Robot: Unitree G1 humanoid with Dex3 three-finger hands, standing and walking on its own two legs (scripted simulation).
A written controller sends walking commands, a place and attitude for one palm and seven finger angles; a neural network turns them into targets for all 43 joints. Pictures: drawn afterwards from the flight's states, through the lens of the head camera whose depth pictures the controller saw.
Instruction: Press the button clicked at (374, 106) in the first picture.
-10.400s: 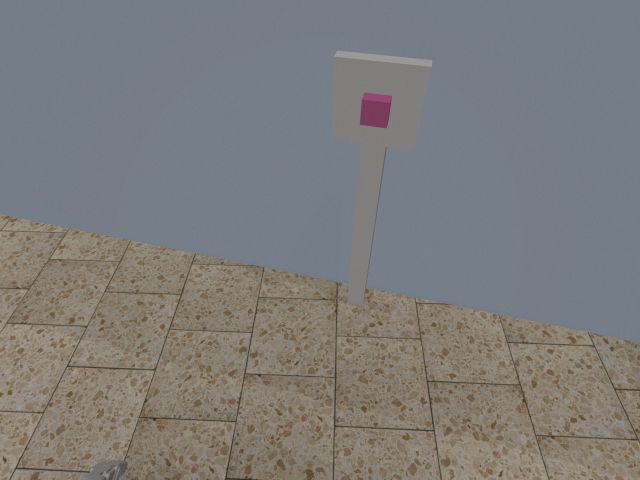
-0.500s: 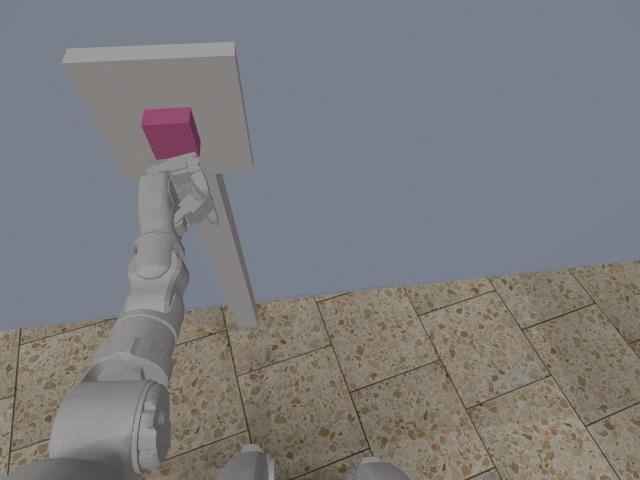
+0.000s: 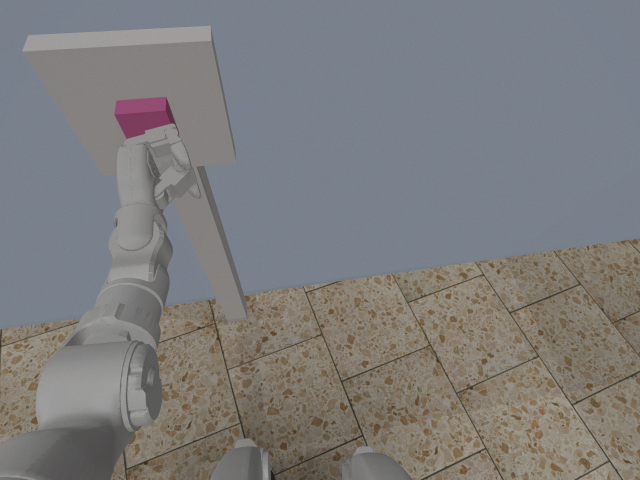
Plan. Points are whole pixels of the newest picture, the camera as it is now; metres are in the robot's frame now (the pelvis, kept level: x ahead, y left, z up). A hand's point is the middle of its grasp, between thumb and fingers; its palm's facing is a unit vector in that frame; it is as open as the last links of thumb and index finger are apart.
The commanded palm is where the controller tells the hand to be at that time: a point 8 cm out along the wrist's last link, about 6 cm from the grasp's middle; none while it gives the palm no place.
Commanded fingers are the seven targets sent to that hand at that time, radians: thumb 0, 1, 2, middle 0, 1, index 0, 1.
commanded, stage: press the button with the knuckle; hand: left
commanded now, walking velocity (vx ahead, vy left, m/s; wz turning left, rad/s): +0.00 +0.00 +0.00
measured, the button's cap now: (149, 121) +0.54 +0.19 +0.11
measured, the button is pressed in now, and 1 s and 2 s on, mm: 5 1 0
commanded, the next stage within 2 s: hold the button down briefly in 0.26 s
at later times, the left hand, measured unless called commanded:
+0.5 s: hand (188, 165) +0.50 +0.14 +0.08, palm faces +0.10 -0.99 -0.03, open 2.8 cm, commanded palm +0.50 +0.19 +0.08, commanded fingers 0.00 0.90 0.90 -1.30 -1.50 -1.30 -1.50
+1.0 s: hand (185, 175) +0.48 +0.15 +0.08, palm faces +0.11 -0.99 +0.00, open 2.6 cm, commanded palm +0.45 +0.19 +0.08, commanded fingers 0.00 0.90 0.90 -1.30 -1.50 -1.30 -1.50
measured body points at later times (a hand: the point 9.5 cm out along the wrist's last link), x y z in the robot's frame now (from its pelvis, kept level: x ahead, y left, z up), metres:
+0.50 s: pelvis -0.02 +0.00 -0.01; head +0.09 +0.02 +0.42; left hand +0.49 +0.20 +0.08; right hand -0.02 -0.26 -0.12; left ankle +0.04 +0.11 -0.68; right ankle -0.01 -0.10 -0.68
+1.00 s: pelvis -0.03 +0.02 -0.01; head +0.07 +0.03 +0.43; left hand +0.47 +0.20 +0.08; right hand -0.03 -0.24 -0.12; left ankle +0.04 +0.11 -0.68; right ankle -0.01 -0.10 -0.68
